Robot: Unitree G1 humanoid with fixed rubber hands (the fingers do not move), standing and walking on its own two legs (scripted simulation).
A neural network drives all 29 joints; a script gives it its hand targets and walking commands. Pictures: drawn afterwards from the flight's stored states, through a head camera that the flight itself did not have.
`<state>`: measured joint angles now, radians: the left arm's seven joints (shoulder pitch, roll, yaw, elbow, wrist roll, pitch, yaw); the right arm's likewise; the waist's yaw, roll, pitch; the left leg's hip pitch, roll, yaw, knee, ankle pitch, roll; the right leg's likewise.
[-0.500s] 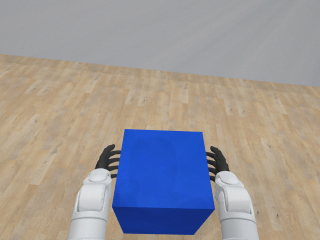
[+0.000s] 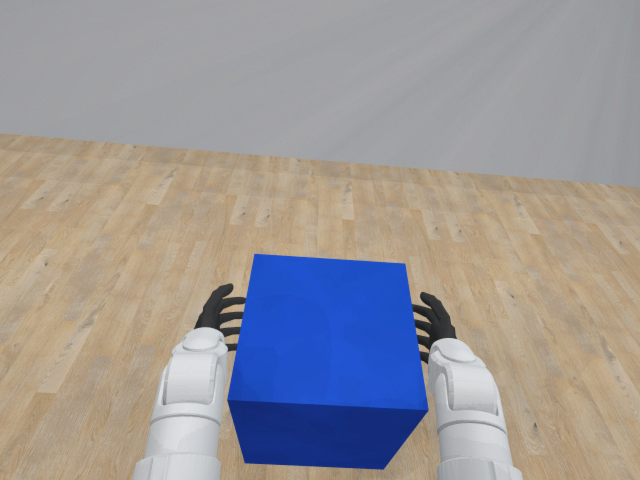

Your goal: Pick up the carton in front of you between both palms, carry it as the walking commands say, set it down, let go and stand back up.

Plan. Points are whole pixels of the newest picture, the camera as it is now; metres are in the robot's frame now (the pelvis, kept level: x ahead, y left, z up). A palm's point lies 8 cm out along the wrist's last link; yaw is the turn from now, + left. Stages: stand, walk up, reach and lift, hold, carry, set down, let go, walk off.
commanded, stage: hold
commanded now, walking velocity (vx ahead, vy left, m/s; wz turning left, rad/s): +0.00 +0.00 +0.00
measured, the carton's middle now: (322, 367) +0.30 +0.00 -0.03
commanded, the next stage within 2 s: set down in 0.02 s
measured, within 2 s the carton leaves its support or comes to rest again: neither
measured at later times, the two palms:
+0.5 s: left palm (210, 348) +0.34 +0.17 -0.06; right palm (401, 350) +0.35 -0.13 -0.05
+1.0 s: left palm (216, 373) +0.39 +0.19 -0.23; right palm (370, 375) +0.40 -0.11 -0.22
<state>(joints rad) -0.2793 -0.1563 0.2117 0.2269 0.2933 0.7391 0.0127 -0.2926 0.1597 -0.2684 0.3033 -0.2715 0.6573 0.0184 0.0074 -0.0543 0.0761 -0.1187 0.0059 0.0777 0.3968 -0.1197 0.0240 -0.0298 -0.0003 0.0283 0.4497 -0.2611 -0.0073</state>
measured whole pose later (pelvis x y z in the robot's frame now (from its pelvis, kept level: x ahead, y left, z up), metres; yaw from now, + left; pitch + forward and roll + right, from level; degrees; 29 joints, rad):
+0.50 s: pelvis -0.01 +0.00 -0.03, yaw +1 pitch +7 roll +0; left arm -0.54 -0.15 0.45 0.53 0.40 0.34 -0.06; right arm -0.55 0.23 -0.52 0.54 -0.42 0.30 0.02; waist 0.02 -0.05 0.14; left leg -0.60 0.01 0.06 0.69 -0.21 0.03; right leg -0.50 0.01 0.02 0.74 -0.36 0.01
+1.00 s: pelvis -0.04 -0.01 -0.16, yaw -1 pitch +36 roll -3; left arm -0.83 0.01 0.44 0.67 0.28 0.25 -0.06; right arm -0.79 0.17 -0.49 0.60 -0.21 0.21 -0.12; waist 0.04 -0.07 -0.11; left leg -1.58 0.04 -0.02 1.29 -0.34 0.01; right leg -1.47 0.06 -0.01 1.35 -0.51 0.00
